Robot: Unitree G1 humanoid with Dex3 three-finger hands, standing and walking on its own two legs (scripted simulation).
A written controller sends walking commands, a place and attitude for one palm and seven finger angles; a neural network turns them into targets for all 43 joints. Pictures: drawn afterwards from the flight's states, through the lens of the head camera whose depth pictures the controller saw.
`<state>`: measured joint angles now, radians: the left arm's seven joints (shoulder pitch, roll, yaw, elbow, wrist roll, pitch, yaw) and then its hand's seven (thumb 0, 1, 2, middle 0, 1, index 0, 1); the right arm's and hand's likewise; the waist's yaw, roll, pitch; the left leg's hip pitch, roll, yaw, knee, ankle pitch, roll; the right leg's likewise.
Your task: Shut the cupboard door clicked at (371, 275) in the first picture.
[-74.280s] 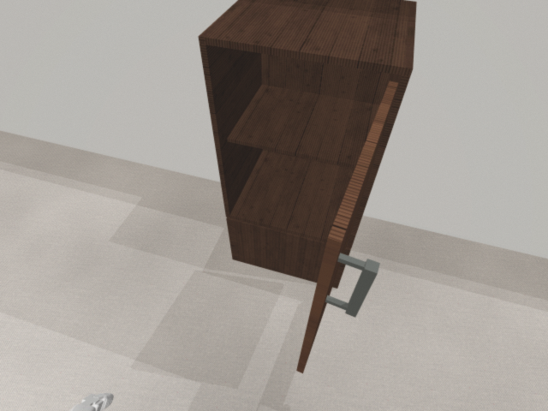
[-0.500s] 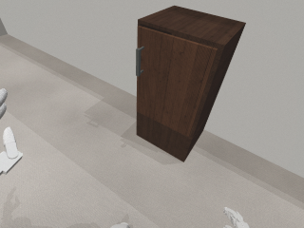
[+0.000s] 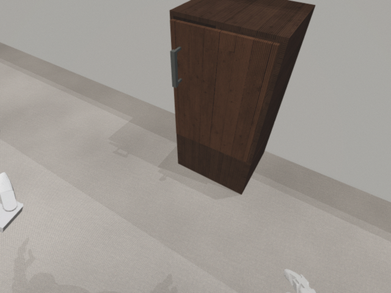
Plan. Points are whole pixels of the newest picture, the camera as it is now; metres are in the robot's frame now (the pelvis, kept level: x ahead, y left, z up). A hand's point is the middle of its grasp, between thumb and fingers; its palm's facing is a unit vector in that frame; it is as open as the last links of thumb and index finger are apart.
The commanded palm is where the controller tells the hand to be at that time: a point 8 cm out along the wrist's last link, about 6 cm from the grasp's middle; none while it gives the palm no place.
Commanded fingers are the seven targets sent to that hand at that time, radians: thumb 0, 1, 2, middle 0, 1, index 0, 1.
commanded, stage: stop stepping back and stand still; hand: left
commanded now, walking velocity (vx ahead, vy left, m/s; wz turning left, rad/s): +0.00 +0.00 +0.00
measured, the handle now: (177, 67) +0.95 +0.13 -0.02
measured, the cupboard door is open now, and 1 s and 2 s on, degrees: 2 2 2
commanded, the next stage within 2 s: let the arm hang, fingers relaxed in 0.56 s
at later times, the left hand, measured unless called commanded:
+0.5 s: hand (37, 181) +0.24 +0.27 +0.16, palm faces +0.38 -0.80 -0.46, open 7.4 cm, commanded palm +0.18 +0.31 +0.19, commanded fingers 0.00 0.90 0.90 -0.20 -0.30 -0.20 -0.30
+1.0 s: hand out of the picture +0.06 +0.20 -0.17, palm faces +0.02 -0.99 -0.17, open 6.9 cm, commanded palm none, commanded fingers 0.00 0.90 0.90 -0.20 -0.30 -0.20 -0.30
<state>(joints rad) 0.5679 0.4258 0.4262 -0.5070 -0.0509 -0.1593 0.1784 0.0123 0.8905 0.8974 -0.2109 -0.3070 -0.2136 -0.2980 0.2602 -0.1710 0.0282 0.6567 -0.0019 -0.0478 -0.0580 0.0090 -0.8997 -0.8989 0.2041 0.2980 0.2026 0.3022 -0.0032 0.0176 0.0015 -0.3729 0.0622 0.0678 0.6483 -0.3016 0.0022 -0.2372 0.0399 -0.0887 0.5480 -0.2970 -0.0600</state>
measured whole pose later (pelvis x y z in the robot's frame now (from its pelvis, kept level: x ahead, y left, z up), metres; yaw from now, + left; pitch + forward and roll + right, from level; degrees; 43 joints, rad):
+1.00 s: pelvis +0.01 +0.03 +0.01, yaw +0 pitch +0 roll +0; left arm 0.28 0.19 0.01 0.92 0.01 0.05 0.03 -0.02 1.00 0.90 -0.21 -0.31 -0.21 -0.30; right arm 0.24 -0.22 0.03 0.95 -0.02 0.03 -0.01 0.00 -0.91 -0.90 0.20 0.30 0.20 0.30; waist -0.01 -0.05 0.04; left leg -0.29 -0.01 0.07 0.49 -0.20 0.04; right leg -0.20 -0.01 -0.07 0.49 -0.29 -0.01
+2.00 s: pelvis +0.01 +0.04 +0.01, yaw -1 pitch -2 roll +0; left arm 0.32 0.17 0.01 1.15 0.02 0.00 0.03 0.00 0.91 0.90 -0.20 -0.30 -0.20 -0.30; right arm 0.31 -0.16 -0.01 1.13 -0.01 0.00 -0.04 0.00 -0.91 -0.90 0.20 0.30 0.20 0.30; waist -0.01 -0.01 0.03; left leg -0.19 -0.02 0.11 0.37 -0.15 0.06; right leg -0.13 -0.03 -0.03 0.39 -0.23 0.01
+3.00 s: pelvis +0.02 +0.04 +0.00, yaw +14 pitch +1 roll +0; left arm 0.16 0.22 0.07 0.96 0.03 0.06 0.02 0.01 0.91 0.90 -0.20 -0.30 -0.20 -0.30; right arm 0.22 -0.20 -0.04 0.96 -0.03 0.04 -0.01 0.00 -0.91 -0.90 0.20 0.30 0.20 0.30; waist -0.03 -0.02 0.10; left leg -0.37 -0.07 0.02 0.55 -0.21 0.08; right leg -0.46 -0.06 0.00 1.10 -0.42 0.04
